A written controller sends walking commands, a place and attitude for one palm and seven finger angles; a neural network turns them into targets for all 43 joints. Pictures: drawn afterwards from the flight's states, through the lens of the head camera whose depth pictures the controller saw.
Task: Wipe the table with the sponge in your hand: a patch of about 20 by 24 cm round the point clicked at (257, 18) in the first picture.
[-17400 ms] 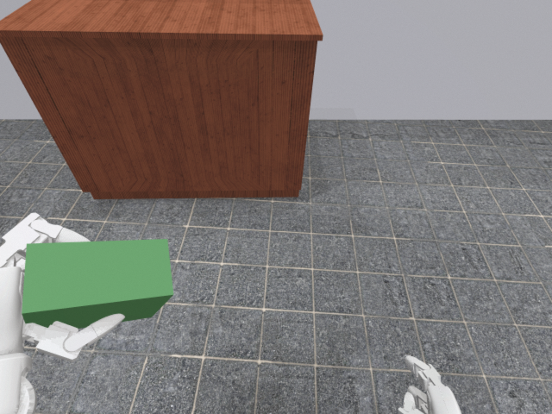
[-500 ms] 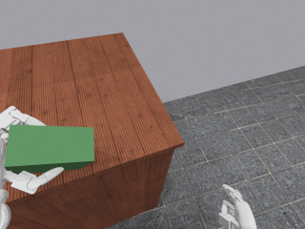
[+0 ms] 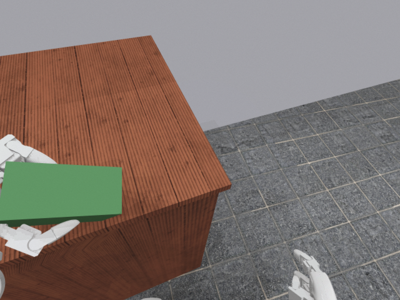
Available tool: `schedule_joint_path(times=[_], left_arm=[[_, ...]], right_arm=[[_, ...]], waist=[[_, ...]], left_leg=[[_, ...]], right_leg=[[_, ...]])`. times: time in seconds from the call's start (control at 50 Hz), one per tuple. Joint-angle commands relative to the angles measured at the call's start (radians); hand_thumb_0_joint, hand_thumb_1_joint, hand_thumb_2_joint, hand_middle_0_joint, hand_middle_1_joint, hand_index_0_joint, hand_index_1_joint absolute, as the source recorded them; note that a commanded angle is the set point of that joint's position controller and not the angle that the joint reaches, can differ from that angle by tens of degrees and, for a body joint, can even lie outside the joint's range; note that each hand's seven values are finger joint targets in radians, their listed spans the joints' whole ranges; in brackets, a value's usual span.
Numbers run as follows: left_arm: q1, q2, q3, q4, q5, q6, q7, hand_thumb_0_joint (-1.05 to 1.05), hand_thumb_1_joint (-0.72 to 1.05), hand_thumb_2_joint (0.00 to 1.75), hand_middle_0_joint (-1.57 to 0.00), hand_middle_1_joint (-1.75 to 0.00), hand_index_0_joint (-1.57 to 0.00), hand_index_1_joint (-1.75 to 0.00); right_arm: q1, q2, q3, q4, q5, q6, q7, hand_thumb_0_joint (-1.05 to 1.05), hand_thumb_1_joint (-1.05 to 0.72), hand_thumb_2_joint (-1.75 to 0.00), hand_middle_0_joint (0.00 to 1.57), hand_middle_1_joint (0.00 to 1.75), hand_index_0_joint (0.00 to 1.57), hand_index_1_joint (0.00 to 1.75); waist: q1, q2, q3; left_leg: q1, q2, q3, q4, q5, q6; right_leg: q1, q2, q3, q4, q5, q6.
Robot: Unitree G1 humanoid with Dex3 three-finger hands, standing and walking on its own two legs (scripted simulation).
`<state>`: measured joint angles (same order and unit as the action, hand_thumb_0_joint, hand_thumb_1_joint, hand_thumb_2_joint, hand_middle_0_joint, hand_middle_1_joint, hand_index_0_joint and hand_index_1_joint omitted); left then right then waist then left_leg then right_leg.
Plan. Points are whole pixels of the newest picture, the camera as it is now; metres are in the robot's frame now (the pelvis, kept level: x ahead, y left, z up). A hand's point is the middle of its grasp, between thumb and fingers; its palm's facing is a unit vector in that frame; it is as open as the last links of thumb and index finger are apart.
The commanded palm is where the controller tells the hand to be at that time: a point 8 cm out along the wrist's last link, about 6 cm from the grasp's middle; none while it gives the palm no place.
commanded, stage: shuffle to correct the standing spot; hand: left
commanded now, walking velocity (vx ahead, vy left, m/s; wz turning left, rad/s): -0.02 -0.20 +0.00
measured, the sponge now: (80, 197) +0.23 +0.20 +0.15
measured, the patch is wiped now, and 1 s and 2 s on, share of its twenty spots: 0.00 0.00 0.00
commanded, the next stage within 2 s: none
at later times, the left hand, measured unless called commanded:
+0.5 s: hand (36, 196) +0.22 +0.24 +0.17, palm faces +0.33 -0.86 -0.39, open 10.5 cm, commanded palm +0.16 +0.28 +0.19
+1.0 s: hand (34, 199) +0.21 +0.24 +0.17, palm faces +0.33 -0.85 -0.41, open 10.5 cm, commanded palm +0.16 +0.28 +0.19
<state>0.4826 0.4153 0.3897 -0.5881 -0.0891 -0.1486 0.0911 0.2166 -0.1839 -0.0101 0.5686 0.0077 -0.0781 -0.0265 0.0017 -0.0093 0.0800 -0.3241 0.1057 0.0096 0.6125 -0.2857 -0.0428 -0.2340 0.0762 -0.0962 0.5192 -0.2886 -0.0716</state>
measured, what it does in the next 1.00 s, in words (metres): stands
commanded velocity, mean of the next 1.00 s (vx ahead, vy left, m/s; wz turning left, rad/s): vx -0.03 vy -0.20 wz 0.00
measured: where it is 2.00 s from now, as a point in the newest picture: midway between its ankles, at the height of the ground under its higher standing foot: outside the picture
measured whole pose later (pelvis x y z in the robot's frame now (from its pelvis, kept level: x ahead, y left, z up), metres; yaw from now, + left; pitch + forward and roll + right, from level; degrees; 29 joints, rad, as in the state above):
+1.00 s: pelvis +0.00 +0.00 +0.00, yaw +0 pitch -1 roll -2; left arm 0.49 0.41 0.39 -0.58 -0.09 -0.15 0.10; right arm 0.21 -0.18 -0.01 0.56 0.01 -0.06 -0.03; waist 0.00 -0.01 0.08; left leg -0.31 0.11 0.01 0.59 -0.27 -0.04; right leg -0.21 0.08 -0.10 0.48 -0.27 -0.07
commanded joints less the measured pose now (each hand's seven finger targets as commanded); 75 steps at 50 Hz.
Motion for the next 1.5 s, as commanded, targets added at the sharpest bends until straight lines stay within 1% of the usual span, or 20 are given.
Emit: schedule_joint_path(times=[0.0,0.14,0.22,0.34,0.38,0.44,0.48,0.54,0.6,0.66,0.7,0.84,0.9,1.02,1.06,1.14,1.2,1.36,1.44,1.48], left_arm=[[-0.030,0.146,0.106,-0.201,-0.016,-0.055,0.023,0.00,0.10,1.30,-1.20,-1.60,-1.20,-1.60],[-0.055,0.166,0.123,-0.210,-0.005,-0.062,0.017,0.00,0.10,1.30,-1.20,-1.60,-1.20,-1.60],[-0.043,0.155,0.116,-0.197,-0.006,-0.060,0.014,0.00,0.10,1.30,-1.20,-1.60,-1.20,-1.60],[-0.035,0.161,0.119,-0.202,-0.017,-0.056,0.027,0.00,0.10,1.30,-1.20,-1.60,-1.20,-1.60],[-0.045,0.167,0.123,-0.221,-0.014,-0.059,0.035,0.00,0.10,1.30,-1.20,-1.60,-1.20,-1.60],[-0.041,0.172,0.123,-0.227,-0.006,-0.067,0.030,0.00,0.10,1.30,-1.20,-1.60,-1.20,-1.60],[-0.054,0.165,0.116,-0.227,0.000,-0.068,0.026,0.00,0.10,1.30,-1.20,-1.60,-1.20,-1.60],[-0.033,0.164,0.125,-0.197,-0.001,-0.067,0.022,0.00,0.10,1.30,-1.20,-1.60,-1.20,-1.60],[-0.007,0.148,0.111,-0.188,-0.010,-0.061,0.026,0.00,0.10,1.30,-1.20,-1.60,-1.20,-1.60],[-0.011,0.168,0.128,-0.196,-0.016,-0.061,0.033,0.00,0.10,1.30,-1.20,-1.60,-1.20,-1.60],[-0.010,0.152,0.111,-0.201,-0.016,-0.060,0.039,0.00,0.10,1.30,-1.20,-1.60,-1.20,-1.60],[-0.038,0.166,0.124,-0.197,-0.002,-0.067,0.030,0.00,0.10,1.30,-1.20,-1.60,-1.20,-1.60],[-0.023,0.150,0.110,-0.198,-0.005,-0.067,0.028,0.00,0.10,1.30,-1.20,-1.60,-1.20,-1.60],[-0.028,0.153,0.111,-0.189,-0.013,-0.057,0.034,0.00,0.10,1.30,-1.20,-1.60,-1.20,-1.60],[-0.030,0.149,0.107,-0.197,-0.013,-0.058,0.036,0.00,0.10,1.30,-1.20,-1.60,-1.20,-1.60],[-0.041,0.158,0.115,-0.212,-0.006,-0.062,0.039,0.00,0.10,1.30,-1.20,-1.60,-1.20,-1.60],[-0.042,0.150,0.103,-0.213,-0.001,-0.064,0.035,0.00,0.10,1.30,-1.20,-1.60,-1.20,-1.60],[-0.025,0.151,0.109,-0.192,-0.014,-0.052,0.037,0.00,0.10,1.30,-1.20,-1.60,-1.20,-1.60],[-0.024,0.156,0.111,-0.204,-0.013,-0.053,0.043,0.00,0.10,1.30,-1.20,-1.60,-1.20,-1.60],[-0.043,0.159,0.108,-0.219,-0.008,-0.054,0.045,0.00,0.10,1.30,-1.20,-1.60,-1.20,-1.60]], right_arm=[[-0.058,-0.132,-0.061,-0.145,0.002,-0.044,-0.016,0.00,-0.90,-0.90,0.20,0.30,0.20,0.30],[-0.080,-0.137,-0.057,-0.155,0.001,-0.043,-0.021,0.00,-0.90,-0.90,0.20,0.30,0.20,0.30],[-0.064,-0.141,-0.063,-0.158,0.007,-0.042,-0.014,0.00,-0.90,-0.90,0.20,0.30,0.20,0.30],[-0.060,-0.133,-0.065,-0.155,0.006,-0.037,-0.012,0.00,-0.90,-0.90,0.20,0.30,0.20,0.30],[-0.076,-0.132,-0.060,-0.152,0.008,-0.038,-0.016,0.00,-0.90,-0.90,0.20,0.30,0.20,0.30],[-0.088,-0.136,-0.057,-0.158,0.001,-0.039,-0.019,0.00,-0.90,-0.90,0.20,0.30,0.20,0.30],[-0.093,-0.134,-0.053,-0.160,0.006,-0.039,-0.021,0.00,-0.90,-0.90,0.20,0.30,0.20,0.30],[-0.067,-0.139,-0.063,-0.160,0.007,-0.038,-0.013,0.00,-0.90,-0.90,0.20,0.30,0.20,0.30],[-0.050,-0.137,-0.064,-0.154,0.010,-0.035,-0.009,0.00,-0.90,-0.90,0.20,0.30,0.20,0.30],[-0.056,-0.130,-0.063,-0.153,0.006,-0.033,-0.009,0.00,-0.90,-0.90,0.20,0.30,0.20,0.30],[-0.064,-0.128,-0.055,-0.148,0.005,-0.033,-0.013,0.00,-0.90,-0.90,0.20,0.30,0.20,0.30],[-0.077,-0.134,-0.058,-0.153,0.005,-0.033,-0.018,0.00,-0.90,-0.90,0.20,0.30,0.20,0.30],[-0.070,-0.131,-0.055,-0.154,0.007,-0.034,-0.015,0.00,-0.90,-0.90,0.20,0.30,0.20,0.30],[-0.064,-0.131,-0.059,-0.156,0.008,-0.029,-0.011,0.00,-0.90,-0.90,0.20,0.30,0.20,0.30],[-0.068,-0.127,-0.058,-0.158,0.008,-0.030,-0.011,0.00,-0.90,-0.90,0.20,0.30,0.20,0.30],[-0.081,-0.132,-0.053,-0.157,0.003,-0.033,-0.018,0.00,-0.90,-0.90,0.20,0.30,0.20,0.30],[-0.081,-0.130,-0.048,-0.156,0.004,-0.033,-0.018,0.00,-0.90,-0.90,0.20,0.30,0.20,0.30],[-0.061,-0.128,-0.059,-0.159,0.010,-0.025,-0.009,0.00,-0.90,-0.90,0.20,0.30,0.20,0.30],[-0.075,-0.130,-0.056,-0.157,0.007,-0.026,-0.015,0.00,-0.90,-0.90,0.20,0.30,0.20,0.30],[-0.089,-0.129,-0.052,-0.154,0.009,-0.025,-0.019,0.00,-0.90,-0.90,0.20,0.30,0.20,0.30]], waist=[[-0.012,0.013,-0.181],[0.000,0.138,-0.152],[-0.002,0.101,-0.167],[-0.012,-0.010,-0.167],[-0.015,0.041,-0.152],[-0.006,0.147,-0.145],[-0.005,0.165,-0.135],[-0.001,0.116,-0.168],[-0.014,0.033,-0.186],[-0.015,-0.003,-0.166],[-0.017,0.021,-0.146],[-0.005,0.121,-0.147],[-0.009,0.117,-0.167],[-0.016,0.025,-0.143],[-0.017,0.038,-0.134],[-0.011,0.116,-0.143],[-0.009,0.154,-0.157],[-0.019,0.015,-0.156],[-0.017,0.042,-0.152],[-0.019,0.103,-0.145]], left_leg=[[0.083,0.000,-0.006,-0.011,0.121,0.070],[0.071,0.122,-0.124,-0.139,0.274,0.113],[0.071,0.082,-0.075,-0.095,0.255,0.090],[0.065,0.002,-0.008,-0.014,0.084,0.068],[0.091,0.013,-0.029,-0.052,0.117,0.072],[0.083,0.104,-0.115,-0.141,0.242,0.105],[0.072,0.125,-0.140,-0.164,0.293,0.111],[0.066,0.100,-0.092,-0.112,0.265,0.096],[0.069,0.028,-0.031,-0.040,0.162,0.070],[0.050,0.002,-0.011,-0.016,0.067,0.066],[0.076,0.014,-0.025,-0.054,0.107,0.072],[0.061,0.103,-0.109,-0.141,0.218,0.102],[0.081,0.087,-0.086,-0.124,0.225,0.092],[0.054,0.022,-0.039,-0.067,0.026,0.074],[0.064,0.020,-0.037,-0.069,0.021,0.075],[0.070,0.098,-0.122,-0.162,0.154,0.100],[0.087,0.118,-0.129,-0.164,0.256,0.105],[0.061,0.020,-0.038,-0.051,0.048,0.072],[0.096,0.048,-0.062,-0.083,0.144,0.083],[0.100,0.071,-0.091,-0.116,0.213,0.088]], right_leg=[[0.014,-0.184,0.181,-0.104,0.218,-0.013],[0.054,-0.101,0.081,-0.044,0.172,0.066],[0.098,-0.114,0.094,-0.098,0.219,0.049],[0.030,-0.200,0.198,-0.129,0.201,-0.014],[0.004,-0.193,0.189,-0.110,0.194,-0.018],[0.030,-0.121,0.097,-0.049,0.183,0.050],[0.067,-0.104,0.081,-0.058,0.171,0.061],[0.121,-0.116,0.087,-0.112,0.199,0.055],[0.094,-0.171,0.154,-0.126,0.249,0.001],[0.047,-0.212,0.204,-0.147,0.186,-0.017],[0.015,-0.201,0.186,-0.128,0.181,-0.021],[0.080,-0.121,0.100,-0.094,0.180,0.054],[0.088,-0.126,0.104,-0.106,0.209,0.042],[0.024,-0.180,0.188,-0.152,0.121,-0.002],[-0.002,-0.189,0.199,-0.154,0.099,-0.009],[0.036,-0.125,0.113,-0.081,0.143,0.036],[0.077,-0.109,0.085,-0.085,0.180,0.051],[0.035,-0.194,0.199,-0.154,0.145,-0.015],[0.013,-0.176,0.169,-0.115,0.188,-0.004],[0.026,-0.157,0.143,-0.088,0.218,0.010]])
